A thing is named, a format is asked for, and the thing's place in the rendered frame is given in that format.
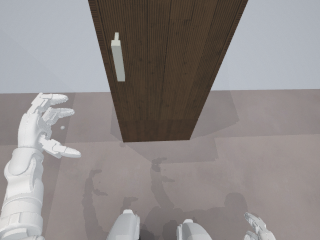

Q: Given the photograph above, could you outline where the right robot hand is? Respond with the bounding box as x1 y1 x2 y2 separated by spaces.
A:
244 212 276 240

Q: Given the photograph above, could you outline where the robot right shin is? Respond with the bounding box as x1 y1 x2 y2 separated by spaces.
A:
183 219 193 223

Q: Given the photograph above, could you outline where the handle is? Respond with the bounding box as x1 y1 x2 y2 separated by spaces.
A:
111 32 125 82

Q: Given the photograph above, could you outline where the left robot forearm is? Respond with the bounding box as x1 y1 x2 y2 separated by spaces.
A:
0 146 44 240

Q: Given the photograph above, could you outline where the left robot hand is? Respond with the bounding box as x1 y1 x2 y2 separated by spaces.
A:
18 92 82 159

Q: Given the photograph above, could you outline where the cupboard door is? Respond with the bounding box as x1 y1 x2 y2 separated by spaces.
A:
95 0 244 121

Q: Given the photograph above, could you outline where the robot right thigh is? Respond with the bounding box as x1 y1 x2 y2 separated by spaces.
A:
176 222 212 240

